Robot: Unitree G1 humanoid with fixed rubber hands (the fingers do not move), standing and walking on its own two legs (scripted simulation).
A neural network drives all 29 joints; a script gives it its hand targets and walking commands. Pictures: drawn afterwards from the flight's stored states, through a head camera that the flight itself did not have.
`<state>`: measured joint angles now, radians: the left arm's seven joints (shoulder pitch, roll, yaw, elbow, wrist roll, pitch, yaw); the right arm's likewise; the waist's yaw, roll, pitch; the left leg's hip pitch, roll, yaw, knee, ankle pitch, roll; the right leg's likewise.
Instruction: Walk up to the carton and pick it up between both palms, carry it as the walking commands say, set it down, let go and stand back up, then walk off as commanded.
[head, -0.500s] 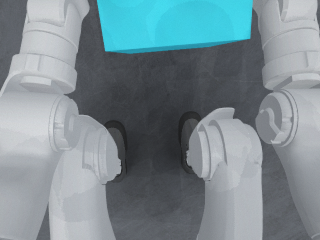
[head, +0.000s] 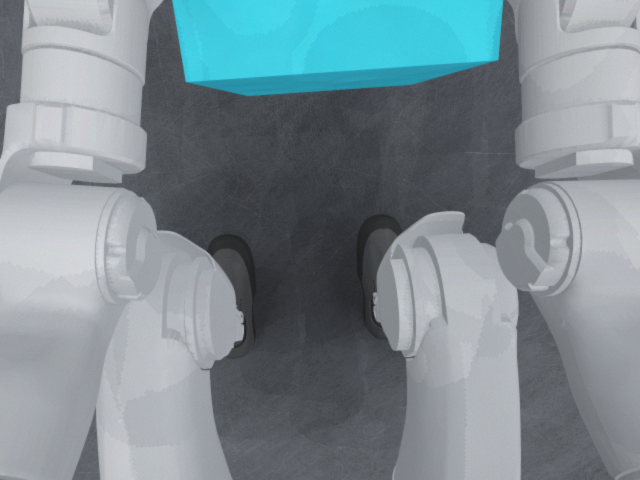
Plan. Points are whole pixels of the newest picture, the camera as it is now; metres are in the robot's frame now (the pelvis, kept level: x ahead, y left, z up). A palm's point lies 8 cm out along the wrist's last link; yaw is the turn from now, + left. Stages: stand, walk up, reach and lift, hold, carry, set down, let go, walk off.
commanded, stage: reach and lift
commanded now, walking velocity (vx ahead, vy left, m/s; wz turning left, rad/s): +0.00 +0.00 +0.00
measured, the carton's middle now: out of the picture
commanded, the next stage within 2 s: none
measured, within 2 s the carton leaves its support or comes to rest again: neither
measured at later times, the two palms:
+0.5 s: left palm out of the picture +0.58 +0.09 -0.08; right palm out of the picture +0.55 -0.21 -0.07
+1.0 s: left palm out of the picture +0.56 +0.09 -0.01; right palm out of the picture +0.52 -0.21 -0.01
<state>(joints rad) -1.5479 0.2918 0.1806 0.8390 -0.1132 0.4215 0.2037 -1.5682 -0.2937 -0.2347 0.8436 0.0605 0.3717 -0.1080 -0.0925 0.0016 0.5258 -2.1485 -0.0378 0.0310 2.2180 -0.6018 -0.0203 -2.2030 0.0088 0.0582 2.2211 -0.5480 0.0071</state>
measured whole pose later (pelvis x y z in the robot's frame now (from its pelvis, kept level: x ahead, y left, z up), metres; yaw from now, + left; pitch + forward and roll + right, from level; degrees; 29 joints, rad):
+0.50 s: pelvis -0.02 +0.00 +0.03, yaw -1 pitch +29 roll +3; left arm -1.54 0.25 0.32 0.67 0.01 0.52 0.15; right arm -1.55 -0.22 -0.35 0.67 -0.02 0.47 -0.10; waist -0.09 0.00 0.53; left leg -2.06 -0.04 0.02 2.09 -0.54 -0.02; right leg -2.11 0.02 0.06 2.09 -0.48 0.02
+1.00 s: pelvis -0.04 +0.00 +0.08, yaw -1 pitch +27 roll +2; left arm -1.54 0.25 0.35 0.66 0.03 0.57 0.12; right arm -1.53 -0.19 -0.35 0.63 -0.04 0.52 -0.12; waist -0.09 0.00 0.53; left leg -1.91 -0.04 0.02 1.92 -0.48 -0.02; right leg -1.96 0.02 0.06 1.91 -0.43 0.02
